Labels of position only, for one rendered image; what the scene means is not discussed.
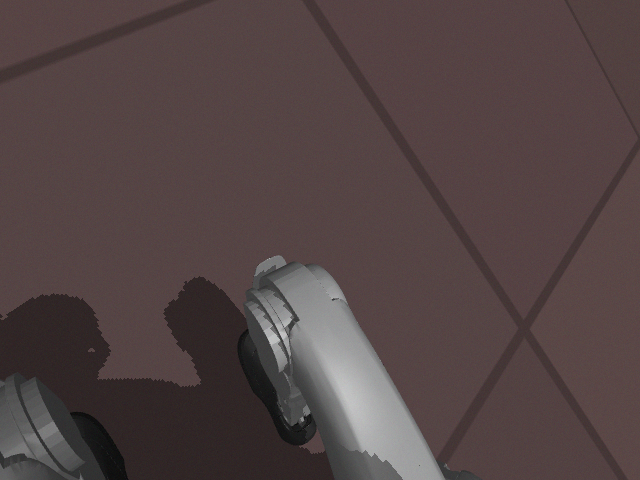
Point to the right robot hand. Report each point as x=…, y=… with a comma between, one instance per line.
x=456, y=475

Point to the right robot foot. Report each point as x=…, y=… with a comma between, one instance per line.
x=298, y=434

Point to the left robot foot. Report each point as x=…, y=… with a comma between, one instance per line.
x=102, y=446

